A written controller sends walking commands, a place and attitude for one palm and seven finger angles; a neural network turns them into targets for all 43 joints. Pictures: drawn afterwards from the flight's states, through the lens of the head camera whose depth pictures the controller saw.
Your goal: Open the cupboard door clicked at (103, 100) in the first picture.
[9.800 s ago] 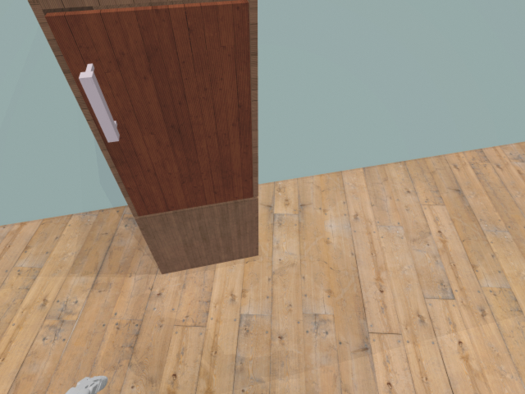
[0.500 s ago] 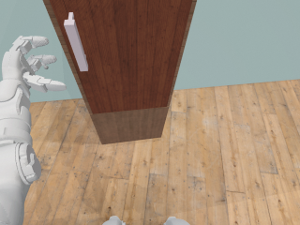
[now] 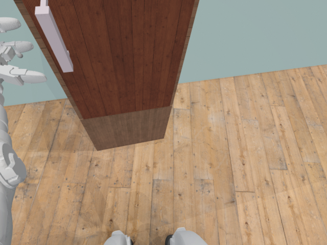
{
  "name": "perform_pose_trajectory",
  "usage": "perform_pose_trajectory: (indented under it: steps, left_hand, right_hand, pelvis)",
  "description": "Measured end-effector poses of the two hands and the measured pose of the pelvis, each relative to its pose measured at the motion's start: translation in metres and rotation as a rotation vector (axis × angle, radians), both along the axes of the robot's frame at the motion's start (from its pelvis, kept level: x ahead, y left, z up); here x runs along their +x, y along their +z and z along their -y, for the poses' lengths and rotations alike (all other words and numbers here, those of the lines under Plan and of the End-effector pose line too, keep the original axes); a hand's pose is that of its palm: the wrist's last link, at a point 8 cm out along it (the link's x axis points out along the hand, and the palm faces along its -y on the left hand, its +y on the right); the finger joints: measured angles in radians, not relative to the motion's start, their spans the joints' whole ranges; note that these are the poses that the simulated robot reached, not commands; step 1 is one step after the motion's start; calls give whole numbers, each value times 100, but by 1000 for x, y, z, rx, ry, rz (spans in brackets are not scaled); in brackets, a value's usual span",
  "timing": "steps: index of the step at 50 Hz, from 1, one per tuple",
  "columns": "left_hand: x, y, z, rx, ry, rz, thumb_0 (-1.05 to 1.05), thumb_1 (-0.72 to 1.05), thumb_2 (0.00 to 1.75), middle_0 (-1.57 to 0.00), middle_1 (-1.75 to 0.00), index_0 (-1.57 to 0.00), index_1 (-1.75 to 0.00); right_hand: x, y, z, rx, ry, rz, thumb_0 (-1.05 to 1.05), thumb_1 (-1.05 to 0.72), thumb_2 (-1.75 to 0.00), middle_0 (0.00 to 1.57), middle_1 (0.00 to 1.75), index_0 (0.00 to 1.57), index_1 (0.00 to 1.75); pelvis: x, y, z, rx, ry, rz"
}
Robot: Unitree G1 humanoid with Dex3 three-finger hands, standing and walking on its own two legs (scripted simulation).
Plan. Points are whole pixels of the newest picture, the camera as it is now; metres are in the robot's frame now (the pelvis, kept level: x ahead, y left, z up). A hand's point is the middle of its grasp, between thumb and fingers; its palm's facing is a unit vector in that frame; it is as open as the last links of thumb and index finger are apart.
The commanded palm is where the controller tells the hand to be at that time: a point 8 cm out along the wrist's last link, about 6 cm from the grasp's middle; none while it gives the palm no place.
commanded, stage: move the hooked fingers beside the handle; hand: left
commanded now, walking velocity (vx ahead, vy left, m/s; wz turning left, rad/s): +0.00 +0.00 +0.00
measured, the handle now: (57, 37) +0.58 +0.20 +0.12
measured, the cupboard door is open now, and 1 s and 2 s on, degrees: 0 0 0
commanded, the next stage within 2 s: slide the fingers in behind the handle in 0.80 s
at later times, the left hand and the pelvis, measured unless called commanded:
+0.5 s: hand (24, 59) +0.50 +0.24 +0.13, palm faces +0.14 -0.99 +0.00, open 14.0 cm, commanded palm +0.49 +0.29 +0.12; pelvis -0.01 +0.01 +0.00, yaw +2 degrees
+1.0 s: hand (24, 55) +0.52 +0.25 +0.13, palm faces +0.12 -0.99 +0.00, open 14.0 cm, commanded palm +0.49 +0.29 +0.12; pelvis +0.00 +0.00 +0.00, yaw +1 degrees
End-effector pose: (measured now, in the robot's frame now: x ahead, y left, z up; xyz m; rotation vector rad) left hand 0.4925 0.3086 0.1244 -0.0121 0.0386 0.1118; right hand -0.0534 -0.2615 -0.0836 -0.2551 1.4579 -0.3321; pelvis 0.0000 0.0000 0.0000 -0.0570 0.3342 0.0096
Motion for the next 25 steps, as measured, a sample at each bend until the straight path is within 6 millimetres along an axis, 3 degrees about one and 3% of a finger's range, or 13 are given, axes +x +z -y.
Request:
perform_pose_trajectory:
  steps: [8,17,25]
  left_hand:
    - [-11,7,-6,15,13,63,-2,-50,30,-30,-120,-30,-120]
    - [-19,-1,6,-3,-2,3,-1,-50,30,-30,-120,-30,-120]
    - [-16,2,13,13,28,41,-2,-50,30,-30,-120,-30,-120]
  right_hand:
    - [31,-4,-11,25,20,63,1,-91,-90,21,30,20,30]
    - [70,-11,-14,37,90,161,0,-91,-90,21,30,20,30]
    - [64,-14,-9,29,103,172,0,-91,-90,21,30,20,30]
  pelvis:
    - [9,2,-7,-6,6,22]
    - [4,1,-11,-5,27,41]
    - [-7,-4,-7,-2,30,37]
